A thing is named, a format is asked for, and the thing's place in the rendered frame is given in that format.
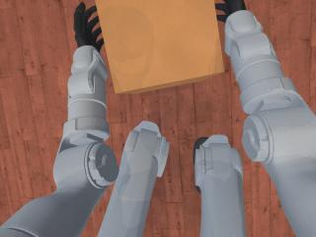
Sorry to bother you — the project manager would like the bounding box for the robot right forearm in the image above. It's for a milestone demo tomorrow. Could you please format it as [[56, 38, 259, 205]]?
[[224, 10, 316, 117]]

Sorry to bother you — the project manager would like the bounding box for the robot left thigh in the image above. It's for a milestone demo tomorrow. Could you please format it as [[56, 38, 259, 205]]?
[[97, 128, 170, 237]]

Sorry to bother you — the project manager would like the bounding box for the robot left forearm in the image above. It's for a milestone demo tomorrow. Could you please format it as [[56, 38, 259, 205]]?
[[52, 45, 110, 174]]

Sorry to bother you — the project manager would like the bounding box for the robot right hand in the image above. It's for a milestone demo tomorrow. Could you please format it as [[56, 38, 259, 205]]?
[[214, 0, 247, 23]]

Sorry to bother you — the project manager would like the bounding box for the carton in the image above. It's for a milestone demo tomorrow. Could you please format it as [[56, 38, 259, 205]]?
[[95, 0, 224, 94]]

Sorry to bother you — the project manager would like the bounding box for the left robot upper arm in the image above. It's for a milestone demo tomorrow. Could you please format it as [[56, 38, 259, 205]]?
[[0, 141, 119, 237]]

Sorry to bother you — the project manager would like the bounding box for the robot left shin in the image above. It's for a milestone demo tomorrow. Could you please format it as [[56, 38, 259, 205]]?
[[120, 120, 162, 162]]

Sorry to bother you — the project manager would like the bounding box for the right robot upper arm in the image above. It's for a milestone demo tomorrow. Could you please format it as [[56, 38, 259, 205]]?
[[241, 106, 316, 237]]

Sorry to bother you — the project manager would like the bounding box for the robot left hand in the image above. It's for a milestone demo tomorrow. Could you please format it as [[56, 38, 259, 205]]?
[[73, 2, 105, 52]]

